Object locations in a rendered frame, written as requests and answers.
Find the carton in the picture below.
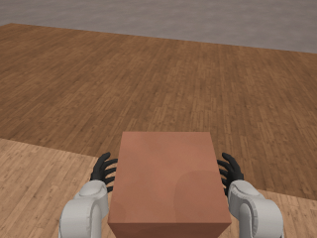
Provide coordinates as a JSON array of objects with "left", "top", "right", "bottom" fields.
[{"left": 107, "top": 131, "right": 232, "bottom": 238}]

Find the robot right forearm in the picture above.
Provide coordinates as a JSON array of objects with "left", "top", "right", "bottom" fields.
[{"left": 227, "top": 179, "right": 284, "bottom": 238}]

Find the robot left hand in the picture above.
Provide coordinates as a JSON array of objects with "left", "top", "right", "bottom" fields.
[{"left": 89, "top": 152, "right": 118, "bottom": 193}]

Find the robot right hand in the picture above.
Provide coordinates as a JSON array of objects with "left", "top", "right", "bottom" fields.
[{"left": 216, "top": 152, "right": 244, "bottom": 197}]

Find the robot left forearm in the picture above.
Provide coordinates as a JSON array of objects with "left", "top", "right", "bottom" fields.
[{"left": 57, "top": 179, "right": 109, "bottom": 238}]

